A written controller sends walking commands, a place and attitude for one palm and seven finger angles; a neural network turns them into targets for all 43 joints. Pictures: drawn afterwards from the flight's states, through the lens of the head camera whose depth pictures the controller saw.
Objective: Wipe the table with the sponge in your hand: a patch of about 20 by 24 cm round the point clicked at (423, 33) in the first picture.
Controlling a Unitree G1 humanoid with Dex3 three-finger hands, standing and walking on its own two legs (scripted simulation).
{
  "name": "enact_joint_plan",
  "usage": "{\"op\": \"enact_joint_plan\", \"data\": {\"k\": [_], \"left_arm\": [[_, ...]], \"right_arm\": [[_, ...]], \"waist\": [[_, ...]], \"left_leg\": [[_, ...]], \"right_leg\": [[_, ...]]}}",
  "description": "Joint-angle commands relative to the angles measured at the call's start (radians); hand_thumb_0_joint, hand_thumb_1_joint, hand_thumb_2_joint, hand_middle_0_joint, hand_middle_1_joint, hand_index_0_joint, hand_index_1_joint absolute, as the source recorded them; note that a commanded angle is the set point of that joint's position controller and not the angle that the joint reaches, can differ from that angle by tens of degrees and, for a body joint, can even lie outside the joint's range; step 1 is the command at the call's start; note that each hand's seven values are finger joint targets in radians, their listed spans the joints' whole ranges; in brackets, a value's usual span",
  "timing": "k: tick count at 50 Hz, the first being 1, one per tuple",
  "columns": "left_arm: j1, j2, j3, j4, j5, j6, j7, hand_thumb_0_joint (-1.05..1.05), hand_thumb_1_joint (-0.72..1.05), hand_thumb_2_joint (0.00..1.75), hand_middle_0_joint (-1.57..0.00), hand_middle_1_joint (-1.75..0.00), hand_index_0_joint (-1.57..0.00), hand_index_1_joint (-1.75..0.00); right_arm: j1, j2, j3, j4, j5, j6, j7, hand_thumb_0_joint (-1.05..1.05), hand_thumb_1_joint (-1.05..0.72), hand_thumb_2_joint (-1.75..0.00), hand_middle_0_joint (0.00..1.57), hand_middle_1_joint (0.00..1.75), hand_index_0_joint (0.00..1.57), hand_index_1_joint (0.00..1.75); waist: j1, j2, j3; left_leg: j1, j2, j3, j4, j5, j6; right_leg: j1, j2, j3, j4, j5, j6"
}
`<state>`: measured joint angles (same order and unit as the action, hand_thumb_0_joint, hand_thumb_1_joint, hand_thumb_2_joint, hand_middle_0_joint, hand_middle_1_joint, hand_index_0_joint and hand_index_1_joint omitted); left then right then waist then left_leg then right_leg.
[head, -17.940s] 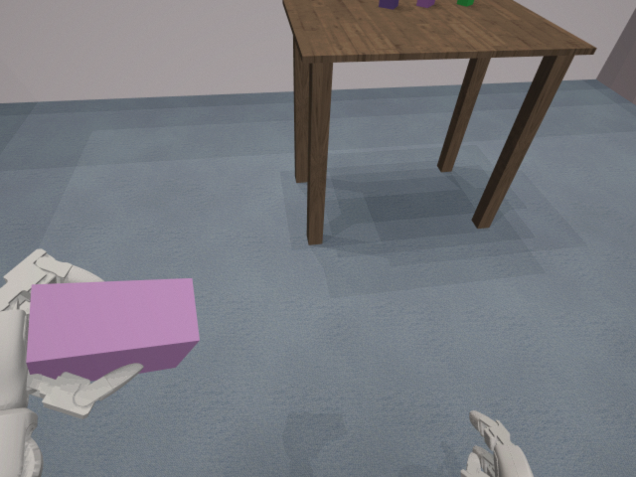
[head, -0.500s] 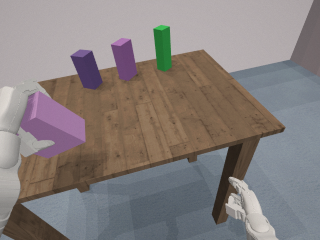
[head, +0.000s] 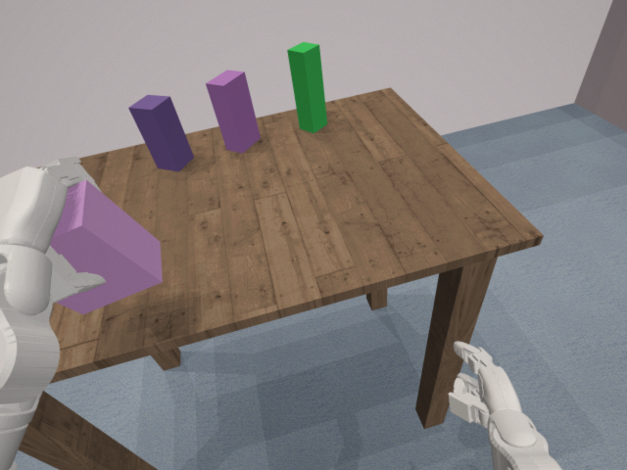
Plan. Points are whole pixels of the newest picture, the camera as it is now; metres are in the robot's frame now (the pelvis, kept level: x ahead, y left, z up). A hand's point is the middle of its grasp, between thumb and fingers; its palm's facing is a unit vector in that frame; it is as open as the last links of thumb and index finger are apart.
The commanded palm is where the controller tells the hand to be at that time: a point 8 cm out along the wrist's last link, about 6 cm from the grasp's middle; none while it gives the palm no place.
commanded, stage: turn the palm down, sponge in hand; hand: left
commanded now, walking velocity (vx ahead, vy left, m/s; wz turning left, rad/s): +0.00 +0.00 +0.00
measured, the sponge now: (98, 261) +0.26 +0.30 +0.18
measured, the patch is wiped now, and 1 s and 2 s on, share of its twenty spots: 0.00 0.00 0.00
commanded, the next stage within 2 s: move the sponge above the wiping area in 0.36 s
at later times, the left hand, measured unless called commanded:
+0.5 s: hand (122, 266) +0.24 +0.25 +0.20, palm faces +0.20 -0.14 -0.97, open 10.4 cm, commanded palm +0.19 +0.25 +0.30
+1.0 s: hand (127, 269) +0.26 +0.26 +0.17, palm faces +0.12 -0.12 -0.99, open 10.4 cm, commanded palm +0.21 +0.28 +0.28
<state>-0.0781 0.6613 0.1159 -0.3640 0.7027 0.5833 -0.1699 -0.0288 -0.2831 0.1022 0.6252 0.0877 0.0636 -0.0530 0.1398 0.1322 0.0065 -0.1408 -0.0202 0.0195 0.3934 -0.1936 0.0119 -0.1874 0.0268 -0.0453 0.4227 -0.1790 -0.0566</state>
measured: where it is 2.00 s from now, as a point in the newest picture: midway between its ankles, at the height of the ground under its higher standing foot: outside the picture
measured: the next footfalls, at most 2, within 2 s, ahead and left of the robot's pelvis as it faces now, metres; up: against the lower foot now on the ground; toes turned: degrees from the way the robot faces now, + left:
none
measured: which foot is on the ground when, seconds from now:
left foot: down 0.00-1.00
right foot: down 0.00-1.00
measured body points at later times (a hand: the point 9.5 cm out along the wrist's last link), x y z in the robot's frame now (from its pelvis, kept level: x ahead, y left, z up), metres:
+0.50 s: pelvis -0.01 -0.02 -0.01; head -0.03 -0.09 +0.44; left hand +0.23 +0.25 +0.25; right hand +0.26 -0.23 -0.08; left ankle +0.02 +0.11 -0.74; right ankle +0.04 -0.08 -0.74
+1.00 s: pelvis -0.01 +0.00 +0.00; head -0.02 -0.05 +0.44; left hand +0.25 +0.27 +0.22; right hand +0.26 -0.18 -0.08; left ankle +0.02 +0.11 -0.74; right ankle +0.04 -0.08 -0.74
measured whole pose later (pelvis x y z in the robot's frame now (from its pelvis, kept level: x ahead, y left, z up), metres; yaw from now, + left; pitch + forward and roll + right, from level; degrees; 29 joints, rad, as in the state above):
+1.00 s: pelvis -0.01 +0.00 +0.00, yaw -1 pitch -4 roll +1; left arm -0.07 0.59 -0.07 -0.28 0.77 0.45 -0.16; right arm 0.00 -0.28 0.07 0.66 0.05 -0.01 -0.07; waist 0.14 0.12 0.02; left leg -0.14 -0.03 0.04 0.42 -0.21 0.02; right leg -0.20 0.02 -0.02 0.48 -0.20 -0.05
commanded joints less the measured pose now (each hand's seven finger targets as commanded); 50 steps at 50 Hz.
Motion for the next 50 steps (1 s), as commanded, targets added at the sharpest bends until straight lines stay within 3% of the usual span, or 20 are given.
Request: {"op": "enact_joint_plan", "data": {"k": [1, 3, 4, 7, 8, 11, 13, 16, 20, 24, 28, 32, 33, 37, 38, 40, 42, 47, 48, 50], "left_arm": [[-0.227, 0.244, 0.072, -0.291, 0.038, -0.081, 0.037, 0.00, 0.10, 1.30, -1.20, -1.60, -1.20, -1.60], [-0.298, 0.369, 0.163, -0.408, 0.075, -0.092, 0.068, 0.00, 0.10, 1.30, -1.20, -1.60, -1.20, -1.60], [-0.323, 0.387, 0.176, -0.405, 0.090, -0.102, 0.086, 0.00, 0.10, 1.30, -1.20, -1.60, -1.20, -1.60], [-0.294, 0.417, 0.227, -0.302, 0.104, -0.123, 0.119, 0.00, 0.10, 1.30, -1.20, -1.60, -1.20, -1.60], [-0.306, 0.445, 0.266, -0.272, 0.102, -0.114, 0.129, 0.00, 0.10, 1.30, -1.20, -1.60, -1.20, -1.60], [-0.283, 0.334, 0.196, -0.123, 0.047, -0.120, 0.133, 0.00, 0.10, 1.30, -1.20, -1.60, -1.20, -1.60], [-0.241, 0.285, 0.173, -0.043, 0.020, -0.104, 0.111, 0.00, 0.10, 1.30, -1.20, -1.60, -1.20, -1.60], [-0.144, 0.205, 0.102, -0.018, -0.017, -0.108, 0.064, 0.00, 0.10, 1.30, -1.20, -1.60, -1.20, -1.60], [-0.108, 0.170, 0.059, -0.101, -0.016, -0.114, 0.045, 0.00, 0.10, 1.30, -1.20, -1.60, -1.20, -1.60], [-0.281, 0.336, 0.157, -0.266, 0.043, -0.131, 0.089, 0.00, 0.10, 1.30, -1.20, -1.60, -1.20, -1.60], [-0.365, 0.456, 0.252, -0.205, 0.106, -0.148, 0.133, 0.00, 0.10, 1.30, -1.20, -1.60, -1.20, -1.60], [-0.388, 0.343, 0.170, -0.032, 0.073, -0.160, 0.142, 0.00, 0.10, 1.30, -1.20, -1.60, -1.20, -1.60], [-0.388, 0.324, 0.161, -0.005, 0.072, -0.150, 0.134, 0.00, 0.10, 1.30, -1.20, -1.60, -1.20, -1.60], [-0.253, 0.212, 0.082, 0.044, 0.035, -0.140, 0.078, 0.00, 0.10, 1.30, -1.20, -1.60, -1.20, -1.60], [-0.207, 0.177, 0.063, 0.055, 0.037, -0.127, 0.063, 0.00, 0.10, 1.30, -1.20, -1.60, -1.20, -1.60], [-0.214, 0.132, 0.004, 0.004, 0.032, -0.131, 0.042, 0.00, 0.10, 1.30, -1.20, -1.60, -1.20, -1.60], [-0.237, 0.141, -0.004, -0.059, 0.045, -0.137, 0.038, 0.00, 0.10, 1.30, -1.20, -1.60, -1.20, -1.60], [-0.413, 0.297, 0.088, -0.147, 0.130, -0.145, 0.080, 0.00, 0.10, 1.30, -1.20, -1.60, -1.20, -1.60], [-0.469, 0.356, 0.132, -0.177, 0.155, -0.141, 0.095, 0.00, 0.10, 1.30, -1.20, -1.60, -1.20, -1.60], [-0.472, 0.346, 0.134, -0.114, 0.171, -0.147, 0.122, 0.00, 0.10, 1.30, -1.20, -1.60, -1.20, -1.60]], "right_arm": [[-0.266, -0.070, -0.048, -0.211, -0.018, -0.092, -0.016, 0.00, -0.90, -0.90, 0.20, 0.30, 0.20, 0.30], [-0.317, -0.061, -0.039, -0.224, -0.026, -0.116, -0.022, 0.00, -0.90, -0.90, 0.20, 0.30, 0.20, 0.30], [-0.281, -0.060, -0.047, -0.212, -0.045, -0.122, -0.024, 0.00, -0.90, -0.90, 0.20, 0.30, 0.20, 0.30], [-0.239, -0.057, -0.051, -0.170, -0.054, -0.109, -0.017, 0.00, -0.90, -0.90, 0.20, 0.30, 0.20, 0.30], [-0.275, -0.057, -0.051, -0.170, -0.041, -0.117, -0.016, 0.00, -0.90, -0.90, 0.20, 0.30, 0.20, 0.30], [-0.225, -0.066, -0.066, -0.140, -0.034, -0.098, -0.009, 0.00, -0.90, -0.90, 0.20, 0.30, 0.20, 0.30], [-0.270, -0.061, -0.061, -0.151, -0.013, -0.103, -0.007, 0.00, -0.90, -0.90, 0.20, 0.30, 0.20, 0.30], [-0.235, -0.079, -0.072, -0.162, -0.013, -0.090, -0.008, 0.00, -0.90, -0.90, 0.20, 0.30, 0.20, 0.30], [-0.254, -0.073, -0.072, -0.190, -0.010, -0.105, -0.006, 0.00, -0.90, -0.90, 0.20, 0.30, 0.20, 0.30], [-0.291, -0.069, -0.074, -0.203, -0.035, -0.131, -0.022, 0.00, -0.90, -0.90, 0.20, 0.30, 0.20, 0.30], [-0.273, -0.067, -0.072, -0.172, -0.040, -0.133, -0.030, 0.00, -0.90, -0.90, 0.20, 0.30, 0.20, 0.30], [-0.230, -0.066, -0.078, -0.132, -0.034, -0.121, -0.027, 0.00, -0.90, -0.90, 0.20, 0.30, 0.20, 0.30], [-0.267, -0.061, -0.071, -0.143, -0.023, -0.132, -0.026, 0.00, -0.90, -0.90, 0.20, 0.30, 0.20, 0.30], [-0.234, -0.072, -0.078, -0.144, -0.022, -0.123, -0.020, 0.00, -0.90, -0.90, 0.20, 0.30, 0.20, 0.30], [-0.272, -0.060, -0.065, -0.167, -0.010, -0.131, -0.015, 0.00, -0.90, -0.90, 0.20, 0.30, 0.20, 0.30], [-0.239, -0.069, -0.070, -0.166, -0.013, -0.124, -0.012, 0.00, -0.90, -0.90, 0.20, 0.30, 0.20, 0.30], [-0.245, -0.071, -0.070, -0.179, -0.017, -0.128, -0.015, 0.00, -0.90, -0.90, 0.20, 0.30, 0.20, 0.30], [-0.228, -0.068, -0.064, -0.167, -0.044, -0.138, -0.025, 0.00, -0.90, -0.90, 0.20, 0.30, 0.20, 0.30], [-0.265, -0.068, -0.056, -0.171, -0.041, -0.148, -0.027, 0.00, -0.90, -0.90, 0.20, 0.30, 0.20, 0.30], [-0.219, -0.057, -0.060, -0.145, -0.054, -0.145, -0.022, 0.00, -0.90, -0.90, 0.20, 0.30, 0.20, 0.30]], "waist": [[0.006, -0.048, -0.256], [0.028, 0.004, -0.324], [0.035, 0.012, -0.372], [0.037, -0.014, -0.280], [0.045, -0.014, -0.260], [0.019, -0.079, -0.174], [0.016, -0.107, -0.111], [0.000, -0.171, -0.109], [-0.009, -0.170, -0.139], [0.017, -0.075, -0.273], [0.031, -0.023, -0.235], [0.015, -0.058, -0.151], [0.017, -0.044, -0.142], [0.009, -0.127, -0.153], [0.008, -0.123, -0.123], [-0.006, -0.127, -0.134], [-0.002, -0.114, -0.174], [0.015, -0.059, -0.252], [0.024, -0.012, -0.276], [0.027, -0.032, -0.279]], "left_leg": [[0.001, -0.005, -0.048, -0.027, 0.114, 0.021], [0.030, -0.018, -0.057, -0.003, 0.151, 0.022], [0.025, -0.021, -0.046, 0.013, 0.186, 0.021], [0.010, -0.020, -0.048, -0.002, 0.201, 0.011], [0.012, -0.021, -0.058, 0.007, 0.181, 0.009], [-0.016, -0.001, -0.040, -0.006, 0.144, 0.003], [-0.029, -0.002, -0.038, 0.004, 0.105, 0.002], [-0.064, 0.008, -0.016, 0.021, 0.075, 0.007], [-0.070, 0.005, -0.012, 0.066, 0.048, 0.009], [-0.049, -0.005, -0.022, 0.099, 0.080, 0.005], [-0.017, -0.021, -0.040, 0.062, 0.081, 0.004], [-0.023, -0.007, -0.032, 0.011, 0.064, 0.001], [-0.018, -0.007, -0.033, 0.010, 0.050, -0.001], [-0.045, 0.004, -0.019, 0.000, 0.061, 0.004], [-0.051, 0.005, -0.024, 0.002, 0.042, 0.002], [-0.047, 0.006, -0.023, -0.012, 0.028, 0.007], [-0.040, 0.003, -0.028, -0.020, 0.023, 0.011], [0.000, -0.006, -0.045, -0.033, 0.090, 0.011], [0.021, -0.009, -0.058, -0.031, 0.099, 0.011], [0.016, -0.007, -0.049, -0.044, 0.154, 0.006]], "right_leg": [[0.140, -0.039, 0.109, -0.053, -0.003, 0.008], [0.168, -0.025, 0.181, -0.036, 0.005, -0.013], [0.204, -0.047, 0.167, -0.015, 0.027, -0.013], [0.167, -0.042, 0.184, -0.038, 0.050, -0.021], [0.149, -0.028, 0.242, -0.057, 0.014, -0.036], [0.124, -0.049, 0.199, -0.082, 0.013, -0.010], [0.075, -0.046, 0.237, -0.113, -0.048, -0.008], [0.084, -0.077, 0.194, -0.114, -0.062, 0.028], [0.072, -0.097, 0.241, -0.118, -0.147, 0.033], [0.128, -0.112, 0.291, -0.086, -0.196, 0.013], [0.082, -0.069, 0.311, -0.096, -0.198, -0.018], [0.060, -0.063, 0.224, -0.103, -0.151, -0.005], [0.047, -0.056, 0.252, -0.116, -0.175, -0.014], [0.081, -0.071, 0.169, -0.091, -0.091, 0.015], [0.054, -0.064, 0.197, -0.105, -0.133, 0.007], [0.055, -0.065, 0.135, -0.088, -0.108, 0.019], [0.070, -0.061, 0.118, -0.067, -0.092, 0.020], [0.105, -0.039, 0.121, -0.042, -0.049, -0.003], [0.111, -0.022, 0.165, -0.041, -0.054, -0.022], [0.139, -0.025, 0.129, -0.031, -0.004, -0.023]]}}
